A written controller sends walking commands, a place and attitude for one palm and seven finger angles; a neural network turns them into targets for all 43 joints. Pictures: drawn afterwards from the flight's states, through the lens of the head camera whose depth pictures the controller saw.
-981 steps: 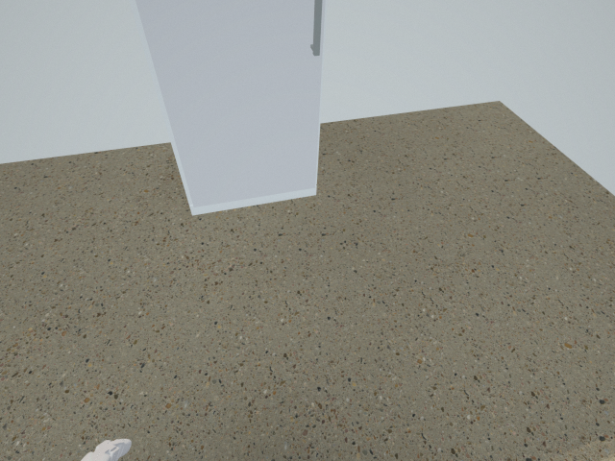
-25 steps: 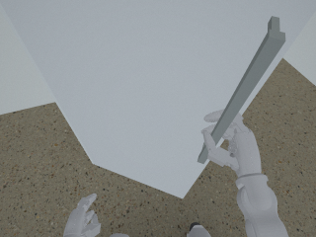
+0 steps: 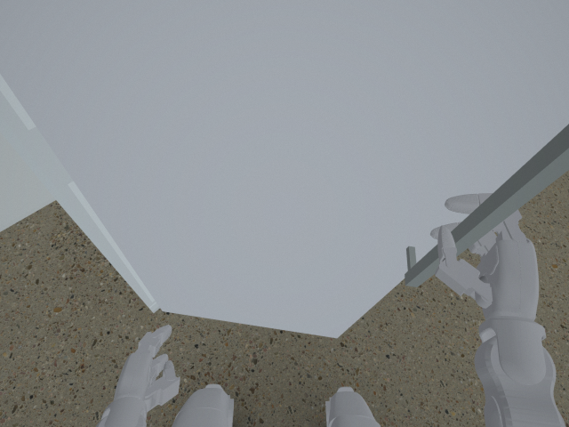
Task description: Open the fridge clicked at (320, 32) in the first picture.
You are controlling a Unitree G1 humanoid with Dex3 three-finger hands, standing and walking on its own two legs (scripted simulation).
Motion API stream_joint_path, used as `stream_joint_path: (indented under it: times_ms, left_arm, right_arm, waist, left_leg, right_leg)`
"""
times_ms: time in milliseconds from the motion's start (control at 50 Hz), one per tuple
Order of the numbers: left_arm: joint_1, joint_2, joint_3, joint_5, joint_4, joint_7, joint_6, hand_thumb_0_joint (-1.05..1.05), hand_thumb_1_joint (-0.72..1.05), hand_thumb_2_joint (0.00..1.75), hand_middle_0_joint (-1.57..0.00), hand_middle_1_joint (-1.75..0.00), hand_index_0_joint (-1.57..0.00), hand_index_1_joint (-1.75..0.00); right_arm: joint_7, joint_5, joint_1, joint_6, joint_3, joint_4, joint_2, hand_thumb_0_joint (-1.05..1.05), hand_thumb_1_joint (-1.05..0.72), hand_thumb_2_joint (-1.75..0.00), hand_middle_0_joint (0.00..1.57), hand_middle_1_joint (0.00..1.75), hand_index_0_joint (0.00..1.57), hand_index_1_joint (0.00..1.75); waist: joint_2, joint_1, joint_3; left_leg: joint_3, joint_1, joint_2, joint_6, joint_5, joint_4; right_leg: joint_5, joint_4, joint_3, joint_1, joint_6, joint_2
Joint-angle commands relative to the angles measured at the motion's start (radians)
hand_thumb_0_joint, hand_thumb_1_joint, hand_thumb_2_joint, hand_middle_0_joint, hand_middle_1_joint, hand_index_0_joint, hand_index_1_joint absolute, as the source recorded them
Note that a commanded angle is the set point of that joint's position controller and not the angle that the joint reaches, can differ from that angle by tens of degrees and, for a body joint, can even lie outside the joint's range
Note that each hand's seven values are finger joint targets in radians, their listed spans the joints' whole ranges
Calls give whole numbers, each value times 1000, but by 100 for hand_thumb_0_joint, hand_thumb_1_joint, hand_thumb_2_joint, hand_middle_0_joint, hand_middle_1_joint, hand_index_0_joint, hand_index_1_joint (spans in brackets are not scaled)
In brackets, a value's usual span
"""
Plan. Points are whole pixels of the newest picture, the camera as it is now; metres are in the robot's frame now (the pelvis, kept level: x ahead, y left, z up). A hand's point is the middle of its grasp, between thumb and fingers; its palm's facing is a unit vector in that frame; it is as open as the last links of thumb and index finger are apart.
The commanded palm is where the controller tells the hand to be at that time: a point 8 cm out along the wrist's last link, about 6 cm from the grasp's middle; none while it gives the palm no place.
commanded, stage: walk backward, drawing the door open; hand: right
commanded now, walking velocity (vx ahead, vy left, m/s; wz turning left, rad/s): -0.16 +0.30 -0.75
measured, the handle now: (480, 203) +0.35 -0.18 +0.17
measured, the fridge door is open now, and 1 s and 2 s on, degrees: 54 75 72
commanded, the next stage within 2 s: stop walking and hold the door back in 0.42 s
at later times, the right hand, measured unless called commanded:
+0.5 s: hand (412, 389) +0.16 -0.09 +0.12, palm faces +0.59 +0.76 -0.29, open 6.1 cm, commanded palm +0.10 -0.11 +0.13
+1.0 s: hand (401, 410) +0.15 -0.08 +0.13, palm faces +0.77 +0.58 -0.27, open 5.7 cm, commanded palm +0.10 -0.12 +0.12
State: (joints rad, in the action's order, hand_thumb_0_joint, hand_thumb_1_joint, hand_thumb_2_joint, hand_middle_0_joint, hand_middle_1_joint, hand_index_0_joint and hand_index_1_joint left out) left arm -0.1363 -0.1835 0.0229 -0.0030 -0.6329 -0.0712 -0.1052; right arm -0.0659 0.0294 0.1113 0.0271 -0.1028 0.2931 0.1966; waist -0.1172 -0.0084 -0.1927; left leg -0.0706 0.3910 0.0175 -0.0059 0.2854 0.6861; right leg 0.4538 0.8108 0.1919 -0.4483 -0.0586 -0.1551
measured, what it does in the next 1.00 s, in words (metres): steps to the left, turning right: right foot, then left foot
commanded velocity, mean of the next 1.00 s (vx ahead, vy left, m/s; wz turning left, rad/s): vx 0.00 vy -0.02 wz -0.38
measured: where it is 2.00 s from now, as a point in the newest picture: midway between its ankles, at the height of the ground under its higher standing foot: outside the picture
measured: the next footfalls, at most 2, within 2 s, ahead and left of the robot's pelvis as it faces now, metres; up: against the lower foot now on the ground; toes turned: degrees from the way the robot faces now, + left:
right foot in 0.28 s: -0.04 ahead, +0.00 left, +0.00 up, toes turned -24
left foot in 0.56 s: +0.11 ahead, +0.36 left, +0.00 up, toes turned -21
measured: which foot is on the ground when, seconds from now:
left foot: down 0.00-0.28, up 0.30-0.54, down 0.56-1.00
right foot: up 0.00-0.26, down 0.28-0.56, up 0.58-1.00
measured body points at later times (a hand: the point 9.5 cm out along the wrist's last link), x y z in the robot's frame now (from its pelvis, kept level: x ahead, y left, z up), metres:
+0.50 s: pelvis -0.01 +0.21 +0.02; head +0.05 +0.19 +0.47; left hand +0.22 +0.35 -0.08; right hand +0.13 -0.13 +0.14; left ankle +0.07 +0.35 -0.68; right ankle -0.07 +0.02 -0.71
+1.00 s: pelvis -0.05 +0.35 +0.03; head -0.01 +0.35 +0.48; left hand +0.25 +0.49 -0.07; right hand +0.10 -0.10 +0.14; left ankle +0.08 +0.38 -0.71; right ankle -0.16 +0.25 -0.66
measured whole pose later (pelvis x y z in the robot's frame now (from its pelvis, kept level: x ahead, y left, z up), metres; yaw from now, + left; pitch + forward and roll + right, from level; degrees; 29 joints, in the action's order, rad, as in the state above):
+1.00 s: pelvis -0.05 +0.35 +0.03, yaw -34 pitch +0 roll -4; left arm -0.15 -0.34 0.04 -0.02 -0.69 -0.07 -0.06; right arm -0.06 0.02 -0.53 0.22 -0.25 -0.79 0.37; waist 0.03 0.01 -0.09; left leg -0.19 0.34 0.14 0.05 0.11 0.45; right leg 0.46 0.86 -0.05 -0.34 -0.02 0.01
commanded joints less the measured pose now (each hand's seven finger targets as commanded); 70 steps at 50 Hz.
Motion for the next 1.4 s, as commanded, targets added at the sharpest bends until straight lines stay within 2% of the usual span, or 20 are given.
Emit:
stream_joint_path:
  times_ms: [0, 40, 160, 220, 240, 260, 280, 360, 480, 520, 560, 580, 620, 1040, 1080, 1100, 1120, 1180, 1340, 1380]
  left_arm:
    - [103, -37, 29, 23, 144, -31, -41, 0, 90, 90, -20, -30, -20, -30]
    - [106, -46, 21, 20, 143, -39, -24, 0, 90, 90, -20, -30, -20, -30]
    - [48, -68, 14, 14, 173, -61, -19, 0, 90, 90, -20, -30, -20, -30]
    - [-53, -69, 4, 15, 161, -60, -34, 0, 90, 90, -20, -30, -20, -30]
    - [-66, -88, 15, 17, 175, -61, -31, 0, 90, 90, -20, -30, -20, -30]
    - [7, -142, 31, 48, 226, -52, -14, 0, 90, 90, -20, -30, -20, -30]
    - [24, -144, 28, 52, 216, -37, -15, 0, 90, 90, -20, -30, -20, -30]
    - [8, -145, 51, 20, 154, -26, -32, 0, 90, 90, -20, -30, -20, -30]
    - [-27, -150, 56, -3, 165, -7, -60, 0, 90, 90, -20, -30, -20, -30]
    - [-48, -114, 37, -17, 132, -3, -52, 0, 90, 90, -20, -30, -20, -30]
    - [-8, -136, 60, -10, 133, -23, -53, 0, 90, 90, -20, -30, -20, -30]
    - [13, -143, 53, -2, 106, -33, -48, 0, 90, 90, -20, -30, -20, -30]
    - [58, -137, 5, 3, 73, -40, -29, 0, 90, 90, -20, -30, -20, -30]
    - [-120, -228, 37, -25, 19, 0, -1, 0, 90, 90, -20, -30, -20, -30]
    - [-148, -259, 40, -22, 31, -11, -5, 0, 90, 90, -20, -30, -20, -30]
    - [-142, -285, 38, -27, 42, -16, -11, 0, 90, 90, -20, -30, -20, -30]
    - [-95, -248, 27, -31, 43, -27, -19, 0, 90, 90, -20, -30, -20, -30]
    - [-129, -261, 29, -41, -10, -42, 11, 0, 90, 90, -20, -30, -20, -30]
    - [-195, -269, 16, -43, -32, -45, 22, 0, 90, 90, -20, -30, -20, -30]
    - [-185, -246, 32, -42, -33, -41, 30, 0, 90, 90, -20, -30, -20, -30]
  right_arm:
    - [-6, -16, -124, 124, -106, 320, 199, 0, -90, -90, 45, 140, 45, 140]
    - [-17, -11, -68, 143, -116, 259, 183, 0, -90, -90, 45, 140, 45, 140]
    - [-47, 1, -119, 139, -95, 313, 173, 0, -90, -90, 45, 140, 45, 140]
    - [-51, 0, -121, 152, -100, 347, 181, 0, -90, -90, 45, 140, 45, 140]
    - [-54, 1, -123, 163, -96, 351, 181, 0, -90, -90, 45, 140, 45, 140]
    - [-57, -4, -96, 183, -104, 344, 184, 0, -90, -90, 45, 140, 45, 140]
    - [-44, -38, -63, 194, -138, 344, 217, 0, -90, -90, 45, 140, 45, 140]
    - [-13, -25, -98, 145, -138, 353, 198, 0, -90, -90, 45, 140, 45, 140]
    - [-38, 8, -23, 138, -213, 260, 227, 0, -90, -90, 45, 140, 45, 140]
    - [-52, 5, -84, 131, -243, 112, 263, 0, -90, -90, 45, 140, 45, 140]
    - [-83, 13, -208, 103, -377, -63, 434, 0, -90, -90, 45, 140, 45, 140]
    - [-87, 3, -314, 100, -292, -110, 388, 0, -90, -90, 45, 140, 45, 140]
    - [-96, 2, -407, 145, -298, -241, 391, 0, -90, -90, 45, 140, 45, 140]
    - [-40, -26, -1245, 305, -279, -959, 578, 0, -90, -90, 45, 140, 45, 140]
    - [-20, -16, -1247, 322, -246, -973, 531, 0, -90, -90, 45, 140, 45, 140]
    - [-15, -5, -1336, 324, -219, -953, 501, 0, -90, -90, 45, 140, 45, 140]
    - [-25, -13, -1373, 305, -237, -963, 539, 0, -90, -90, 45, 140, 45, 140]
    - [-19, -40, -1295, 266, -292, -1125, 636, 0, -90, -90, 45, 140, 45, 140]
    - [26, -37, -1222, 229, -276, -1187, 645, 0, -90, -90, 45, 140, 45, 140]
    - [10, -47, -1133, 227, -399, -1219, 784, 0, -90, -90, 45, 140, 45, 140]
  waist:
    - [273, 11, 349]
    - [255, 20, 381]
    - [269, 22, 423]
    - [123, -40, 435]
    - [-56, -70, 421]
    - [-285, -12, 407]
    - [-156, 16, 358]
    - [-131, 19, 255]
    - [-208, -5, 327]
    - [5, -8, 364]
    - [456, 39, 431]
    - [427, 19, 393]
    - [247, 22, 358]
    - [255, 2, 488]
    - [-8, -27, 417]
    - [-237, -37, 337]
    - [-248, -16, 307]
    - [-34, 11, 304]
    - [-35, 11, 421]
    - [304, 12, 477]
  left_leg:
    - [234, -263, 311, 190, -120, -344]
    - [76, -381, 279, 187, -383, -265]
    - [65, -402, 317, 161, -399, -330]
    - [-93, -190, 170, -25, -386, -134]
    - [-122, 29, 96, -152, -256, 129]
    - [13, 245, 70, -138, 215, 479]
    - [144, 273, 47, -88, 231, 632]
    - [84, 167, 62, -64, 73, 286]
    - [-70, -173, -60, -107, 28, -177]
    - [-13, -294, 47, -83, -211, -393]
    - [401, -288, 393, 54, -433, -370]
    - [462, -266, 440, 83, -386, -350]
    - [262, -347, 376, 105, -560, -243]
    - [165, -244, 284, 71, 303, -452]
    - [36, -22, 113, -3, 268, -176]
    - [-80, 135, -24, -41, 207, 114]
    - [28, 237, -17, -17, 194, 363]
    - [75, 271, 43, -27, 78, 379]
    - [-25, -338, -16, 0, -103, -276]
    - [396, -645, 293, 154, -448, -278]
  right_leg:
    - [120, 610, -209, -152, 10, 126]
    - [132, 488, -246, -155, -10, 117]
    - [183, 21, -301, 40, 41, 116]
    - [-77, -481, -366, 359, 75, 96]
    - [-255, -622, -169, 575, 144, -62]
    - [-606, -557, 301, 616, 298, -413]
    - [-728, -542, 378, 488, 355, -497]
    - [-632, -443, -74, 344, 181, -191]
    - [-498, -344, -86, 247, 121, -61]
    - [-265, -114, -199, 188, 43, 88]
    - [218, 412, -147, -70, 12, 199]
    - [159, 514, -72, -101, 20, 163]
    - [27, 530, -101, -167, 4, 132]
    - [11, -336, -337, 285, 92, 189]
    - [90, -560, -143, 433, 166, 57]
    - [194, -680, 161, 406, 249, -149]
    - [112, -708, 287, 352, 307, -250]
    - [-90, -564, 79, 370, 282, -164]
    - [-605, -191, -200, 248, 132, -49]
    - [-101, 180, -278, -139, 59, 103]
